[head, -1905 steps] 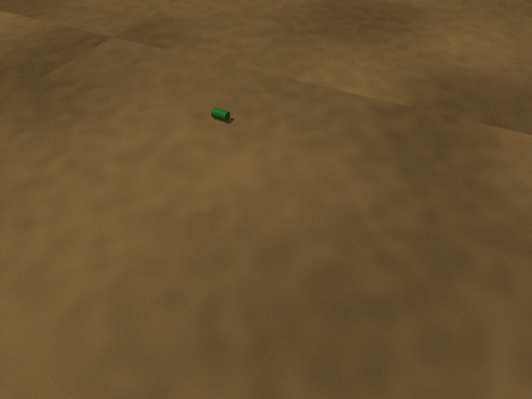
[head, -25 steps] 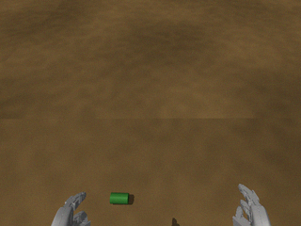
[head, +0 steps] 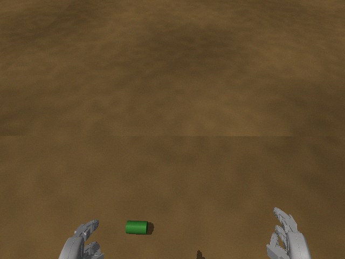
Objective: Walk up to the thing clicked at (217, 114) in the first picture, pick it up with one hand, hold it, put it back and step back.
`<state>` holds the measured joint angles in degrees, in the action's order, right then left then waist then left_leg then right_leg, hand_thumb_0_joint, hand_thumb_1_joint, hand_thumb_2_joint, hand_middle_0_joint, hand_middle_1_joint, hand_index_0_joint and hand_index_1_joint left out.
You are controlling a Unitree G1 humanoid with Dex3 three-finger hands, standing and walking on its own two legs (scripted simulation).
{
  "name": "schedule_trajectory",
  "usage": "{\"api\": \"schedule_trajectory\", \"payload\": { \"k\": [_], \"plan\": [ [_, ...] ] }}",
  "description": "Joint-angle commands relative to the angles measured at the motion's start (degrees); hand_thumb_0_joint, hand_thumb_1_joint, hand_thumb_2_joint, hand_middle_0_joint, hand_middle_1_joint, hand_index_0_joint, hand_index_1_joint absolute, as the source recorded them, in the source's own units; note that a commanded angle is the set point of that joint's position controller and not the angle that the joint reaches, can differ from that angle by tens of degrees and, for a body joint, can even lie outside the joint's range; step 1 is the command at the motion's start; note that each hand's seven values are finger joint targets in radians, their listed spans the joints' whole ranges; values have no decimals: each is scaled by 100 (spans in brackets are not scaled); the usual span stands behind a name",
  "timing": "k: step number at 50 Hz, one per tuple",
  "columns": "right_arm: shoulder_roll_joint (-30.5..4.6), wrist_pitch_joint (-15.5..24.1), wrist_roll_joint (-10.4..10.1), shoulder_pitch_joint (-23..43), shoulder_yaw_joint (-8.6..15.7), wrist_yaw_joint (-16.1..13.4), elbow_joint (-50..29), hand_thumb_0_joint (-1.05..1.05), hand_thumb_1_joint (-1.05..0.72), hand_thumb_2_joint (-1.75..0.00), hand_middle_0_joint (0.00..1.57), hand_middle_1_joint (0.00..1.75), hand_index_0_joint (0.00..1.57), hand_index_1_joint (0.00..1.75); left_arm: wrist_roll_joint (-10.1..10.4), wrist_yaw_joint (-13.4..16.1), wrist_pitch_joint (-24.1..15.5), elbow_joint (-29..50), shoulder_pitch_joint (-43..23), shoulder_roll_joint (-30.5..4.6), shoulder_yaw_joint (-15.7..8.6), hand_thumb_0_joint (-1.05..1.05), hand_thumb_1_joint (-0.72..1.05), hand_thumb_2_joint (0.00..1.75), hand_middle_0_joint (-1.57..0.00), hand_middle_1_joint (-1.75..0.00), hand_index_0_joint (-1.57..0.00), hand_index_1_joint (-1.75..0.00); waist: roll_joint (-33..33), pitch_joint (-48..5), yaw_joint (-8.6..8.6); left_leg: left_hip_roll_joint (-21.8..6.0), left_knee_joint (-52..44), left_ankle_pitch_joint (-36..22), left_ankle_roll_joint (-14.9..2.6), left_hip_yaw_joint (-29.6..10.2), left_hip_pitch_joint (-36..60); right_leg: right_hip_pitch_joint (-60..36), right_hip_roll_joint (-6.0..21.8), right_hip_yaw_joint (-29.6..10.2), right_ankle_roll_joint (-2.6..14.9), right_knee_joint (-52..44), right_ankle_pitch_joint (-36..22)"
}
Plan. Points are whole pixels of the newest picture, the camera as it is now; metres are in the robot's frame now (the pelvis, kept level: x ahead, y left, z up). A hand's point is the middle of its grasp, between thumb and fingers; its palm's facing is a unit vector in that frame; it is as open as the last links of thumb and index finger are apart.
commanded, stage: home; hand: left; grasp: from above
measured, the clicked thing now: (137, 227) +0.42 +0.21 -0.68
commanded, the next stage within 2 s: stand in 0.84 s
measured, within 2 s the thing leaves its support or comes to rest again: neither
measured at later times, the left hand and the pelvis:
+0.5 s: hand (99, 258) +0.16 +0.18 -0.05, palm faces +0.04 -0.98 -0.20, open 7.4 cm; pelvis +0.00 +0.00 +0.00, yaw +0 degrees
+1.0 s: hand out of the picture +0.16 +0.19 -0.06, palm faces +0.01 -0.96 -0.27, open 7.4 cm; pelvis -0.01 +0.00 +0.01, yaw +0 degrees
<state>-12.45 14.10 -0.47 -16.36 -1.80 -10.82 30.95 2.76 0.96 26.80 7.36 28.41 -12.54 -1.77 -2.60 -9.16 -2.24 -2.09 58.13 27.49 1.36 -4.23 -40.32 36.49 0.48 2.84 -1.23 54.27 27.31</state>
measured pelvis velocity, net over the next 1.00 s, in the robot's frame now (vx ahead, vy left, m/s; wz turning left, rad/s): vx -0.01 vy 0.00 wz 0.00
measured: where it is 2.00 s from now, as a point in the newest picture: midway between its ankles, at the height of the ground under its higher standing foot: outside the picture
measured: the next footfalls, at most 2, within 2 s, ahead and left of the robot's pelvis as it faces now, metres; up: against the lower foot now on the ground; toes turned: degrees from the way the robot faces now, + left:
none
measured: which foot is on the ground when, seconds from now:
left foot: down 0.00-1.00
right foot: down 0.00-1.00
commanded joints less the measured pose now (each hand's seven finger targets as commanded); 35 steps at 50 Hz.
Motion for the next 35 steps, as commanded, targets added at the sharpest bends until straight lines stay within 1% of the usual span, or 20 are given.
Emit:
{"api": "schedule_trajectory", "payload": {
  "k": [1,2,3,5,8,9,12,13,14,16,17,20,23,24,26,27,29,30,32,35],
  "plan": [
    [-688,353,17,402,294,-90,-902,0,-90,-90,20,30,20,30,-39,49,-283,1139,-131,-622,-335,0,90,90,-20,-30,-20,-30,-78,-326,8,189,-975,-997,-184,238,658,-84,-173,105,97,-943,-910],
    [-695,358,20,403,300,-87,-907,0,-90,-90,20,30,20,30,-39,56,-287,1157,-150,-617,-335,0,90,90,-20,-30,-20,-30,-17,-382,-20,181,-983,-1010,-183,220,682,-124,-187,116,95,-930,-909],
    [-691,364,27,380,309,-79,-895,0,-90,-90,20,30,20,30,-30,58,-292,1223,-96,-622,-368,0,90,90,-20,-30,-20,-30,-71,-483,18,167,-1001,-1132,-169,192,731,-205,-196,136,111,-864,-1008],
    [-703,354,28,372,314,-80,-897,0,-90,-90,20,30,20,30,-27,52,-285,1184,-100,-599,-317,0,90,90,-20,-30,-20,-30,-84,-494,-13,165,-973,-1256,-169,187,759,-188,-203,131,108,-839,-1121],
    [-693,346,32,372,310,-79,-885,0,-90,-90,20,30,20,30,-30,49,-285,1100,-113,-602,-309,0,90,90,-20,-30,-20,-30,-66,-417,-11,167,-959,-1248,-173,182,711,-153,-200,138,104,-849,-1119],
    [-695,344,25,373,320,-82,-916,0,-90,-90,20,30,20,30,-35,61,-288,1136,-112,-618,-356,0,90,90,-20,-30,-20,-30,-47,-451,-5,171,-947,-1238,-173,203,708,-166,-194,132,104,-863,-1115],
    [-687,341,33,362,312,-75,-903,0,-90,-90,20,30,20,30,-16,54,-300,1155,-109,-607,-327,0,90,90,-20,-30,-20,-30,-10,-509,-20,181,-916,-1301,-183,189,719,-231,-187,120,90,-863,-1197],
    [-695,334,30,362,315,-69,-888,0,-90,-90,20,30,20,30,-5,52,-298,1104,-46,-604,-350,0,90,90,-20,-30,-20,-30,-4,-533,13,167,-936,-1354,-174,171,726,-246,-195,136,104,-837,-1218],
    [-690,328,30,362,314,-74,-903,0,-90,-90,20,30,20,30,-20,52,-293,1077,-35,-592,-318,0,90,90,-20,-30,-20,-30,-36,-486,2,175,-924,-1337,-175,186,702,-198,-189,127,101,-849,-1208],
    [-696,322,22,383,323,-75,-941,0,-90,-90,20,30,20,30,-46,62,-302,1159,-119,-640,-344,0,90,90,-20,-30,-20,-30,-64,-476,12,169,-958,-1265,-169,186,684,-190,-193,131,114,-848,-1136],
    [-694,312,34,362,314,-67,-908,0,-90,-90,20,30,20,30,-20,52,-300,1146,-122,-612,-325,0,90,90,-20,-30,-20,-30,-46,-459,-10,171,-945,-1263,-176,187,711,-205,-188,131,101,-870,-1148],
    [-707,310,24,384,316,-65,-916,0,-90,-90,20,30,20,30,-27,61,-296,1135,-141,-649,-349,0,90,90,-20,-30,-20,-30,-92,-450,-7,159,-973,-1258,-174,162,698,-188,-195,135,116,-854,-1136],
    [-694,307,26,371,309,-61,-910,0,-90,-90,20,30,20,30,-31,61,-297,1161,-120,-609,-303,0,90,90,-20,-30,-20,-30,-99,-451,-3,153,-1014,-1180,-170,138,701,-184,-198,144,124,-843,-1061],
    [-706,302,29,376,311,-61,-918,0,-90,-90,20,30,20,30,-35,65,-286,1122,-87,-627,-342,0,90,90,-20,-30,-20,-30,-132,-378,11,140,-1035,-1168,-162,145,695,-158,-209,155,128,-834,-1039],
    [-710,299,22,411,308,-55,-930,0,-90,-90,20,30,20,30,-20,58,-300,1174,-204,-627,-317,0,90,90,-20,-30,-20,-30,-74,-361,2,145,-1052,-972,-173,124,636,-129,-205,159,117,-876,-876],
    [-698,301,29,414,303,-56,-921,0,-90,-90,20,30,20,30,-25,54,-285,1090,-150,-600,-299,0,90,90,-20,-30,-20,-30,-82,-278,-8,144,-1086,-875,-170,126,604,-76,-213,162,115,-878,-794],
    [-693,306,23,386,313,-59,-968,0,-90,-90,20,30,20,30,-26,69,-294,1238,-138,-634,-369,0,90,90,-20,-30,-20,-30,-108,-457,7,151,-1040,-1003,-169,151,661,-162,-201,152,132,-866,-892],
    [-695,304,22,376,316,-57,-929,0,-90,-90,20,30,20,30,-18,55,-287,1174,-94,-600,-304,0,90,90,-20,-30,-20,-30,-77,-474,23,145,-1038,-1073,-163,134,685,-185,-206,153,123,-839,-946],
    [-704,301,18,384,309,-52,-966,0,-90,-90,20,30,20,30,-16,60,-280,1173,-77,-597,-316,0,90,90,-20,-30,-20,-30,-51,-418,-17,145,-1008,-1130,-167,154,664,-165,-211,160,120,-829,-1004],
    [-691,286,23,383,310,-55,-950,0,-90,-90,20,30,20,30,-36,66,-282,1149,-95,-624,-324,0,90,90,-20,-30,-20,-30,-117,-453,-4,141,-1019,-1117,-160,156,688,-144,-209,151,132,-828,-988]
  ]
}}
